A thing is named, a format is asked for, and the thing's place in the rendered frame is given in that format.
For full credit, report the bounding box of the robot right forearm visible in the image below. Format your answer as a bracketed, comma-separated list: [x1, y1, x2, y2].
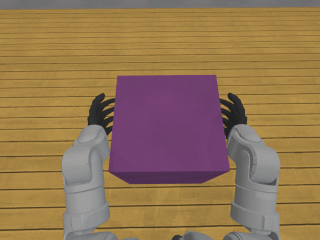
[226, 124, 281, 240]

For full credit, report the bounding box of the right robot hand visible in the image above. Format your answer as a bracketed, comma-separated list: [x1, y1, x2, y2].
[219, 92, 248, 139]

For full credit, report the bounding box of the carton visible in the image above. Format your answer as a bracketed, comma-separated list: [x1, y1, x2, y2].
[108, 75, 230, 184]

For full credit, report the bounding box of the left robot hand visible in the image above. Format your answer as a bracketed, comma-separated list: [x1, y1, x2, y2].
[87, 93, 115, 136]

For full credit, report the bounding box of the robot left forearm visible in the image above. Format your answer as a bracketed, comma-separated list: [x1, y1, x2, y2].
[61, 124, 110, 240]

